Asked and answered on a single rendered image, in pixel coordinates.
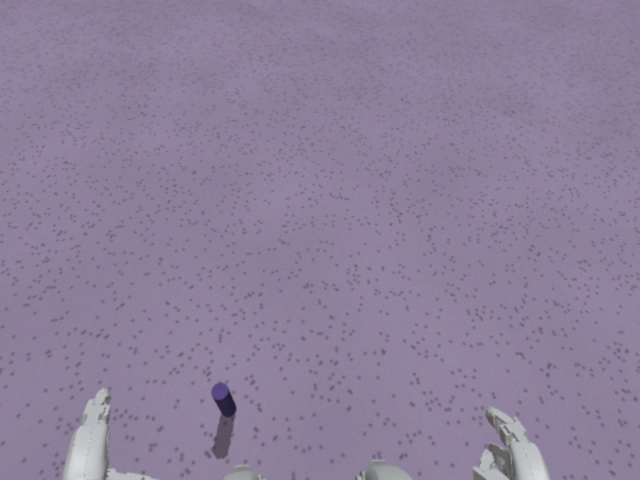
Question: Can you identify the right robot hand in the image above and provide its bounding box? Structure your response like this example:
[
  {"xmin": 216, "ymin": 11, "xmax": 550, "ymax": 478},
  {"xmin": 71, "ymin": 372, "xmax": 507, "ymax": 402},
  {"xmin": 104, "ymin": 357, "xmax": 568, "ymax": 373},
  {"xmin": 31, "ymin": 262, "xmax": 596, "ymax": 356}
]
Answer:
[{"xmin": 473, "ymin": 407, "xmax": 551, "ymax": 480}]

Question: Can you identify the can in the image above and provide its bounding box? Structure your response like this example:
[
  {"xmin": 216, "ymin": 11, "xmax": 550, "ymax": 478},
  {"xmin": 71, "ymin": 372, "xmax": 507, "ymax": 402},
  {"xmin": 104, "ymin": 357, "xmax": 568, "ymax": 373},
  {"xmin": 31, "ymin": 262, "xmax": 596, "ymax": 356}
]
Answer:
[{"xmin": 211, "ymin": 383, "xmax": 236, "ymax": 417}]

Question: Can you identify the left robot hand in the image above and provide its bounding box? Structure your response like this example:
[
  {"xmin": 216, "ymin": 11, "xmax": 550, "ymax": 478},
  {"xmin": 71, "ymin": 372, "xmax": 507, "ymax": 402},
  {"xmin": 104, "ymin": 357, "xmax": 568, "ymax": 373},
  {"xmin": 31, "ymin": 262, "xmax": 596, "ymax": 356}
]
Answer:
[{"xmin": 62, "ymin": 388, "xmax": 159, "ymax": 480}]

